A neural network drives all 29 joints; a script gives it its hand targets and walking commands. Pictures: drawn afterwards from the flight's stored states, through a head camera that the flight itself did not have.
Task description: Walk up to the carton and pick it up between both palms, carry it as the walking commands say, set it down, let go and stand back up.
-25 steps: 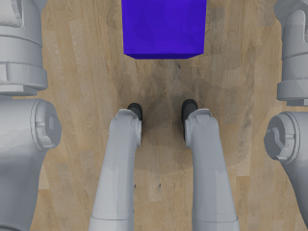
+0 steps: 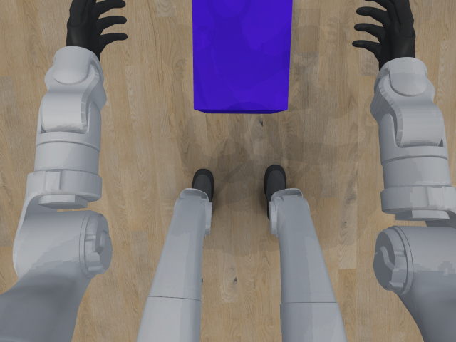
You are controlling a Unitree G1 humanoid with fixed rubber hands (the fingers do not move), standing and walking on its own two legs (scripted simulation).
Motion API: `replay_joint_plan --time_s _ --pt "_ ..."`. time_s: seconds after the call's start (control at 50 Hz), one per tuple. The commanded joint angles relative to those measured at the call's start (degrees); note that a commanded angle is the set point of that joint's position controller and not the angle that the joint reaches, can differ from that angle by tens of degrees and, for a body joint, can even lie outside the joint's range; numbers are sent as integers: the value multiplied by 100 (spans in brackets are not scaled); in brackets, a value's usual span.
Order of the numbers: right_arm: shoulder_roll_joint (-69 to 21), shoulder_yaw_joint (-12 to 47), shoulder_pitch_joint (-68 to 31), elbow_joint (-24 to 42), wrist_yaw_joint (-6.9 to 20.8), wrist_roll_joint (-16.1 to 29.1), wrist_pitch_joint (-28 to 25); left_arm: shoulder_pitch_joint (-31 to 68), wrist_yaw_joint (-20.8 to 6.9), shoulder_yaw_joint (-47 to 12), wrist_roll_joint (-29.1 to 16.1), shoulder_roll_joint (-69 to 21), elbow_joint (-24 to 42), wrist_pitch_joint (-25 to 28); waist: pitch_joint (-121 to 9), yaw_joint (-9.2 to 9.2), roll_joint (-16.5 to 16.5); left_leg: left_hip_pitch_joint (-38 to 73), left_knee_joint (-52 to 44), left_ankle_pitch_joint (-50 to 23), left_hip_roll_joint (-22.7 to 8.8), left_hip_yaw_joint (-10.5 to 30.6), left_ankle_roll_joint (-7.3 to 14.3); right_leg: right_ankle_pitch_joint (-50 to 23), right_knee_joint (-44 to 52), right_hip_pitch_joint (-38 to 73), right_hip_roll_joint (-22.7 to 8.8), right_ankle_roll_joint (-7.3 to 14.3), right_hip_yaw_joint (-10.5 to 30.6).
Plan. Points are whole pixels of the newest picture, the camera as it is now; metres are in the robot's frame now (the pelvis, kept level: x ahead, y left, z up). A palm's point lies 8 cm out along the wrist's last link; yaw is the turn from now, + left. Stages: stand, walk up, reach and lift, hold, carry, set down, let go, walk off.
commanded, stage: let go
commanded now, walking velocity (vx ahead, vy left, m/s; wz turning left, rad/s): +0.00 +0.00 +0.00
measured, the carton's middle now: (240, 55) +0.57 +0.01 -0.54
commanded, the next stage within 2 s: stand in 1.14 s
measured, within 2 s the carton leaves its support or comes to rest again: neither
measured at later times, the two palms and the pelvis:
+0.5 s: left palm (17, 190) +0.33 +0.23 +0.00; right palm out of the picture +0.32 -0.23 +0.00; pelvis +0.07 +0.00 +0.07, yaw +0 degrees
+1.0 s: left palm (6, 253) +0.27 +0.23 +0.02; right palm out of the picture +0.27 -0.22 +0.02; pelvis +0.11 +0.00 +0.09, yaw +1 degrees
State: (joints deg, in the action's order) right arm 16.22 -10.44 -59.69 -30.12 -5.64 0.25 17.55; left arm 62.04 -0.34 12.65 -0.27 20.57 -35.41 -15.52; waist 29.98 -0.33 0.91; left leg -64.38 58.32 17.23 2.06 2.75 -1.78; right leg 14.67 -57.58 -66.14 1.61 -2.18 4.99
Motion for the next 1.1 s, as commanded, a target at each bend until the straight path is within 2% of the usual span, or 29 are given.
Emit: replay_joint_plan --time_s 0.0,0.04,0.08,0.1,0.12,0.14,0.16,0.18,0.22,0.28,0.3,0.32,0.34,0.36,0.4,0.42,0.46,0.48,0.6,0.7,0.72,0.8,0.82,0.84,0.86,0.92,0.94,1.0,1.08 --pt "918 138 431 2212 -84 -26 -148 -503 130 12 13 1085 2002 122 -12177 -148 196 3670 -497 -2410 398 -430 17 -2947 222 5667 229 -60 -324" --pt "792 141 862 2434 -32 60 -197 -857 101 -42 -106 996 2483 198 -11548 -59 145 3741 -636 -2374 379 -415 58 -2842 298 5646 209 -44 -304" --pt "505 186 1470 2381 84 211 -267 -1261 49 -175 -202 711 2626 238 -10898 96 -166 4175 -752 -2336 319 -316 49 -2404 477 5153 222 -58 -379" --pt "424 222 1962 2293 147 169 -348 -1905 28 -108 -50 603 2444 291 -10386 75 -246 4326 -832 -2273 252 -322 21 -2150 632 4980 205 -51 -382" --pt "357 191 1695 2180 229 243 -424 -1664 -7 -87 -64 538 2378 363 -9815 106 -305 4080 -851 -2166 223 -272 -13 -1920 645 4548 212 -59 -421" --pt "150 199 2600 2087 257 133 -488 -2562 -43 -170 -22 366 2269 436 -9903 137 -280 4457 -982 -2170 221 -264 -23 -1934 774 4911 221 -58 -445" --pt "143 222 2476 1873 347 183 -582 -2475 -59 -134 -40 265 2118 493 -9202 77 -408 4162 -1043 -1964 168 -248 -65 -1637 799 4449 205 -19 -440" --pt "120 220 3070 1842 388 80 -685 -3109 -58 -141 63 232 2154 592 -9183 119 -360 4486 -1187 -2116 168 -232 -95 -1774 957 4698 210 -7 -462" --pt "178 122 3195 1661 431 -103 -891 -3442 -48 -88 146 83 1825 754 -8292 115 -451 4108 -1339 -2014 135 -169 -153 -1747 1038 4432 239 38 -498" --pt "42 141 3443 731 513 -243 -1077 -3586 -63 -202 154 -122 1069 983 -5962 236 -386 3350 -1945 -574 7 -180 -181 -547 1575 3678 161 83 -627" --pt "16 256 3926 573 558 -255 -1092 -4204 -101 -293 161 -273 665 996 -5501 184 -367 3295 -2138 -280 4 -246 -110 -366 1809 3792 149 82 -663" --pt "47 290 4476 443 610 -324 -1132 -4707 -125 -265 198 -286 606 1041 -5460 209 -80 3417 -2275 -207 -37 -260 -60 -407 1957 4053 115 74 -682" --pt "-6 432 4895 404 658 -223 -1182 -5262 -193 -341 206 -409 574 1061 -5315 134 -173 3576 -2404 -116 -3 -286 -19 -282 2245 4421 77 83 -673" --pt "28 444 4636 336 679 -196 -1233 -5048 -213 -323 171 -338 526 1121 -4853 133 76 3459 -2480 61 11 -296 44 -83 2363 4271 60 61 -650" --pt "-28 447 4551 265 675 -114 -1323 -4919 -237 -359 218 -188 645 1196 -4224 117 -90 3442 -2660 348 8 -323 91 213 2590 4310 14 85 -626" --pt "15 494 4835 331 674 -155 -1350 -5355 -258 -375 303 -306 575 1205 -4238 103 -31 3745 -2786 162 46 -417 83 28 2774 4697 -5 55 -651" --pt "11 451 4849 334 689 -158 -1421 -5206 -253 -451 212 -279 875 1288 -3883 112 -90 3849 -2911 278 17 -369 78 184 2906 4668 -22 69 -606" --pt "-48 557 5087 605 713 -129 -1469 -5444 -249 -391 266 -173 1007 1316 -3978 112 114 4094 -2919 153 32 -375 105 61 2963 4912 -22 61 -592" --pt "84 538 6191 1451 767 -259 -1694 -6654 -237 -634 367 -205 1918 1479 -4443 -10 -19 5177 -3300 -1359 170 -448 -27 -1697 3261 6156 39 12 -507" --pt "-81 682 7043 1214 879 -106 -1581 -7192 -297 -833 211 -282 1823 1380 -3313 41 11 5388 -3638 -1002 82 -445 15 -1275 3564 6128 103 67 -539" --pt "-80 644 6985 1222 881 -86 -1565 -7182 -309 -908 187 -299 1868 1368 -3242 1 -207 5306 -3666 -1033 34 -401 10 -1224 3570 6198 100 71 -555" --pt "-22 587 6861 1230 940 -177 -1393 -7045 -348 -850 226 -213 1848 1219 -2714 160 -271 5218 -3840 -340 -45 -365 45 -774 3586 6390 125 35 -594" --pt "0 548 6822 1378 972 -236 -1379 -7073 -349 -753 319 -217 1914 1192 -2856 158 -129 5201 -3817 -424 -28 -381 43 -874 3553 6578 128 41 -595" --pt "33 590 6735 1426 976 -181 -1354 -7047 -353 -810 247 -257 1911 1170 -2745 165 -303 5107 -3763 -534 7 -352 42 -950 3514 6721 141 40 -662" --pt "-1 539 6841 1385 987 -263 -1335 -7062 -344 -755 309 -262 1858 1136 -2753 187 -252 5147 -3749 -501 12 -359 45 -957 3497 6711 144 7 -662" --pt "-22 586 6844 1349 984 -321 -1252 -7243 -348 -754 307 -341 1774 1049 -2695 77 -48 5283 -3659 -930 70 -340 18 -1243 3555 6773 119 -20 -645" --pt "19 517 6922 1393 979 -321 -1266 -7263 -331 -651 358 -232 1822 1052 -2807 153 -166 5352 -3684 -986 53 -320 25 -1350 3480 6849 155 1 -672" --pt "31 510 7049 1339 949 -335 -1202 -7298 -323 -729 267 -310 1752 1016 -2869 118 -66 5449 -3576 -1366 94 -366 3 -1707 3503 6794 189 0 -642" --pt "-76 632 7018 1230 878 -243 -1062 -7224 -218 -741 233 -323 1521 1042 -3028 80 -281 5487 -3523 -1756 84 -383 -45 -1975 3381 6748 210 20 -633"
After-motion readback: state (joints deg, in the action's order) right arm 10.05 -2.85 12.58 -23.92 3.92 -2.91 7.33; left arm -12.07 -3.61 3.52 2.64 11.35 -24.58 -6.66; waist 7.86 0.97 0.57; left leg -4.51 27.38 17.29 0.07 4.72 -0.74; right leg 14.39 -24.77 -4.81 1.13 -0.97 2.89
